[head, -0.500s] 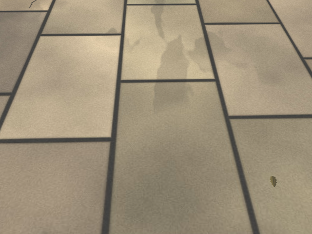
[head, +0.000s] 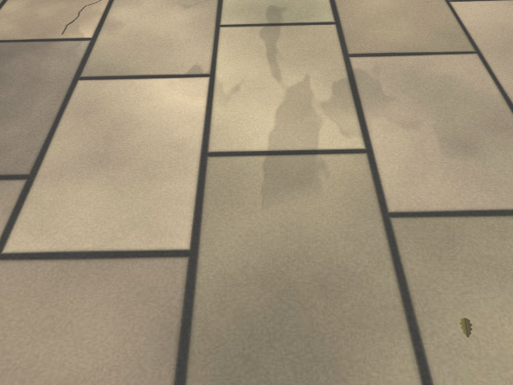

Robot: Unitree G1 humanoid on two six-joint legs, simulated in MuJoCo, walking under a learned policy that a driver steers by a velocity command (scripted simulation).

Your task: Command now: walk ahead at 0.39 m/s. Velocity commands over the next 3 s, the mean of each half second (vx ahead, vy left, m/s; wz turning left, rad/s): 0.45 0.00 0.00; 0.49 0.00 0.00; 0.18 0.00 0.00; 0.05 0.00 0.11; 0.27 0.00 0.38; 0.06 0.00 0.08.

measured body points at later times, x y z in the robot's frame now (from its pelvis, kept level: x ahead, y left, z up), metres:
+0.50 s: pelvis +0.25 +0.06 +0.00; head +0.28 +0.07 +0.45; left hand +0.30 +0.31 -0.15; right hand +0.28 -0.19 -0.14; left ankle +0.27 +0.12 -0.74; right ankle +0.23 -0.07 -0.66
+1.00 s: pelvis +0.54 +0.02 -0.01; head +0.57 +0.01 +0.44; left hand +0.61 +0.27 -0.14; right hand +0.55 -0.23 -0.16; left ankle +0.46 +0.14 -0.65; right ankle +0.58 -0.04 -0.74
